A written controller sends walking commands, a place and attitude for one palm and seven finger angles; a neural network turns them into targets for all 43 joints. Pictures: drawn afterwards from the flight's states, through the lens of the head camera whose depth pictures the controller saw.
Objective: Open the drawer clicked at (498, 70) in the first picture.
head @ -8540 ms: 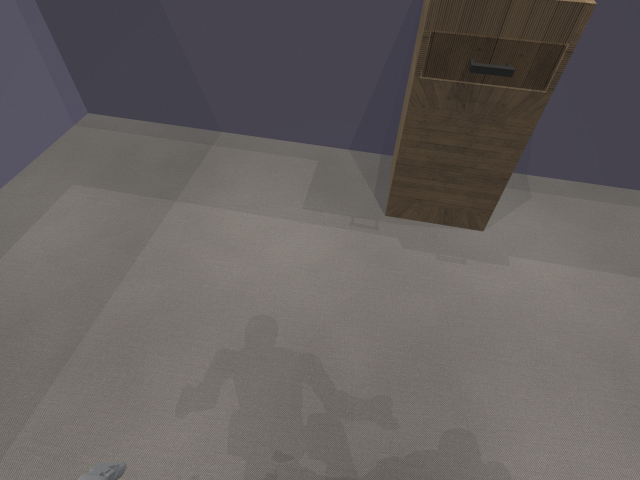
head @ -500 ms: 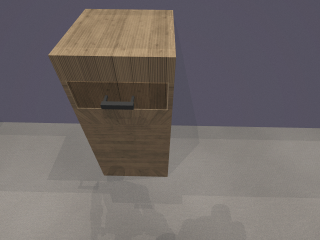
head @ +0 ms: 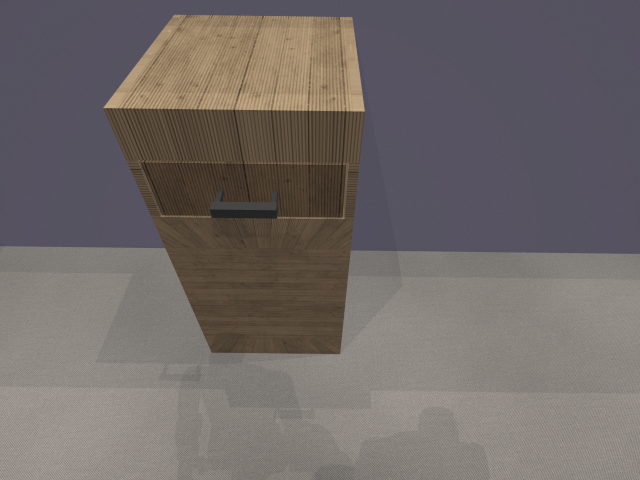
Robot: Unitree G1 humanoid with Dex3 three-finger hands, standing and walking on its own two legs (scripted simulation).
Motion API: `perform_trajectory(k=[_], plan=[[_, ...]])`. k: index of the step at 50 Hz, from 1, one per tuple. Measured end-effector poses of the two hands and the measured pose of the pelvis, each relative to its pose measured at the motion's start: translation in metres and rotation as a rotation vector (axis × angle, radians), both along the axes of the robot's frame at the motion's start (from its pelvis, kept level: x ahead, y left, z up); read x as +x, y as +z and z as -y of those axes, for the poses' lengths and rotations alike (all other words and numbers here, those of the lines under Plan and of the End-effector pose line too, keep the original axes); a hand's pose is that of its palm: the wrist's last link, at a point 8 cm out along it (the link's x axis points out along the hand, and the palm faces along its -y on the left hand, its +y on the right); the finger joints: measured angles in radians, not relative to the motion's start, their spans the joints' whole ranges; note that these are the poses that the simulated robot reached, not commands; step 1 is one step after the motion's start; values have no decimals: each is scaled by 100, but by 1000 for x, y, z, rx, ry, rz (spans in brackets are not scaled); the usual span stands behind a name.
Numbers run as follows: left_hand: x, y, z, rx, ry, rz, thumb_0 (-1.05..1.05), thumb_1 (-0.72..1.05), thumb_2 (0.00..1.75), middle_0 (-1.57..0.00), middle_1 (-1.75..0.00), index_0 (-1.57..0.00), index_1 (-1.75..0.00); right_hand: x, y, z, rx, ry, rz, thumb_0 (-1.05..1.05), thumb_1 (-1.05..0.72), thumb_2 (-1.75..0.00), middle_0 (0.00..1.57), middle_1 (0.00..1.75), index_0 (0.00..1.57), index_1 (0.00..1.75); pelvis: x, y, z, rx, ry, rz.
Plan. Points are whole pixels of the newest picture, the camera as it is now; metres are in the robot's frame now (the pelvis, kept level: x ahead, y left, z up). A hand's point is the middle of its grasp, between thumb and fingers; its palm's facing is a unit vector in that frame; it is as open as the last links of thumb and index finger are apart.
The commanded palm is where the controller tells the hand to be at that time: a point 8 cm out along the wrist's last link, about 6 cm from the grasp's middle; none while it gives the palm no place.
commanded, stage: look again from close up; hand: left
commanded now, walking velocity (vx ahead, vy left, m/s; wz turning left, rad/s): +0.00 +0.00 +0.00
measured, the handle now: (245, 202) +0.61 +0.17 -0.04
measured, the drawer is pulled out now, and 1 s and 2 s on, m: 0.00 0.00 0.00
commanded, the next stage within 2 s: shuffle to correct the standing spot in 0.30 s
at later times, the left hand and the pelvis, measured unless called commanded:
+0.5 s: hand out of the picture +0.02 +0.18 -0.17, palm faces +0.01 -0.98 -0.19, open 7.4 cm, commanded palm none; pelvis +0.02 +0.01 +0.00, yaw -1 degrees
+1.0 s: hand out of the picture +0.08 +0.14 -0.17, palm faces +0.06 -0.99 -0.16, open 7.4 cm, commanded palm none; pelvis +0.10 -0.02 +0.00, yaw +0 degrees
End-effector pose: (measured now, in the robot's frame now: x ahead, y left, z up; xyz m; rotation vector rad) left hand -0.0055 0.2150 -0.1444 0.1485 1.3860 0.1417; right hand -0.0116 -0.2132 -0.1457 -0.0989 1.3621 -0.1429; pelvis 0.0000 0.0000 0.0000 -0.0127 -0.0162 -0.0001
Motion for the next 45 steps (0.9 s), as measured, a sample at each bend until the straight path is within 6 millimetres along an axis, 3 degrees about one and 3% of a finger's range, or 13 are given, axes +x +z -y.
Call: perform_trajectory(k=[8,15,25,34,38,42,45], plan=[[31,9,-25,35,-2,78,1,91,90,-20,-30,-19,-30,15,1,-11,-4,30,13,2,-93,-90,20,30,20,30,9,3,-12,13,-1,4],[37,10,-29,34,-7,73,0,91,90,-20,-30,-19,-30,26,4,-10,-16,33,21,1,-93,-90,20,30,20,30,15,4,-15,17,-4,6],[26,4,-17,3,-4,14,1,90,90,-20,-30,-19,-30,33,5,-4,-25,31,12,1,-92,-90,20,30,20,30,21,4,-12,20,-11,7],[17,1,2,-7,20,-53,1,90,90,-20,-30,-19,-30,38,-3,10,-10,5,-33,0,-91,-90,20,30,20,30,44,-2,7,15,-13,-13],[14,-4,10,-17,65,-70,0,90,90,-20,-30,-19,-30,53,-4,17,-24,27,-54,1,-91,-90,20,30,20,30,57,-6,11,-3,15,-20],[10,-13,16,-44,90,-120,0,90,90,-20,-30,-19,-30,82,-2,17,-46,44,-17,1,-91,-90,20,30,20,30,72,-10,8,4,14,-13],[22,-11,19,-52,63,-159,1,91,90,-20,-30,-19,-30,95,2,16,-55,24,25,0,-91,-90,20,30,20,30,83,-6,10,8,-5,-9]])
